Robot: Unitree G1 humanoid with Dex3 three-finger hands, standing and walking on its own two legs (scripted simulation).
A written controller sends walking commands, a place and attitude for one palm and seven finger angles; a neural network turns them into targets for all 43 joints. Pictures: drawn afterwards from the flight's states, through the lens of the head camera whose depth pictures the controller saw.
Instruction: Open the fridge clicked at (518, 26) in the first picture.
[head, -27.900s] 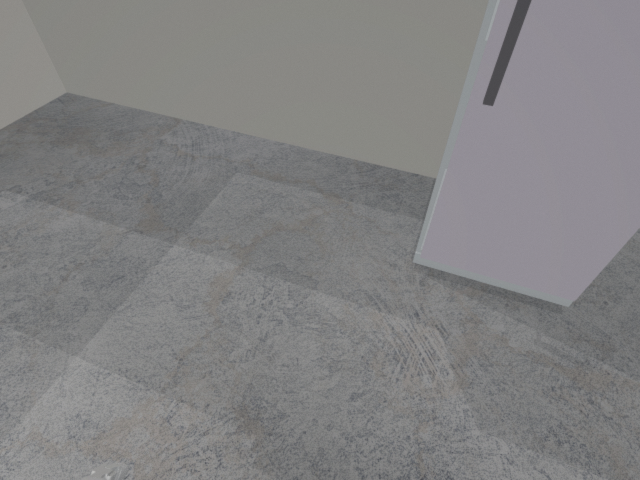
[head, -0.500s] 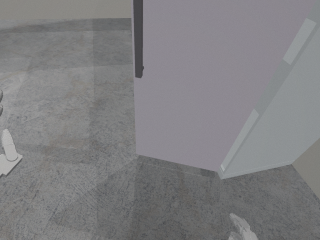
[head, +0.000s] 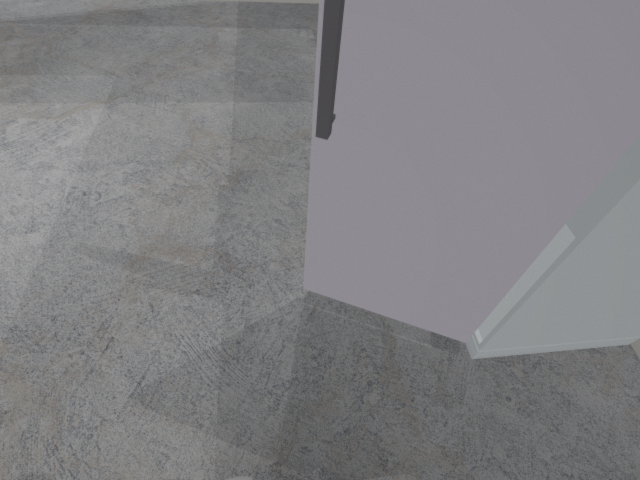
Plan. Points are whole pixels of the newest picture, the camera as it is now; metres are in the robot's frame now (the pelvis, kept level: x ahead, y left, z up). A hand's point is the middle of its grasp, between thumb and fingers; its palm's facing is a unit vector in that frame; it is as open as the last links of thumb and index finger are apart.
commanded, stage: let the arm hang, fingers relaxed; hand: left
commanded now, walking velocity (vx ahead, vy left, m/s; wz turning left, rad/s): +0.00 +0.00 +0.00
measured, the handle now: (334, 54) +0.74 +0.03 +0.16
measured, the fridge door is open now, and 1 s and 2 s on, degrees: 64 64 64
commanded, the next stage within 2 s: look to check the result in 0.74 s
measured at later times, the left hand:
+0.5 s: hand out of the picture +0.05 +0.22 -0.16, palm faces -0.04 -0.97 -0.23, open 7.3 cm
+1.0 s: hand out of the picture +0.03 +0.21 -0.16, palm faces -0.03 -0.98 -0.20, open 7.3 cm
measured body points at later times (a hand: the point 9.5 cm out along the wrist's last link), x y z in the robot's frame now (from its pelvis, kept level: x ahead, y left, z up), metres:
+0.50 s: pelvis +0.02 +0.03 +0.01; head +0.03 +0.02 +0.46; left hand +0.05 +0.27 -0.14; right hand +0.01 -0.19 -0.15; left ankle +0.06 +0.12 -0.73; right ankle +0.00 -0.09 -0.73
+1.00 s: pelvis +0.02 +0.04 +0.01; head +0.05 +0.03 +0.46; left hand +0.03 +0.26 -0.14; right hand +0.01 -0.18 -0.15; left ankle +0.06 +0.12 -0.73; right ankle +0.00 -0.09 -0.73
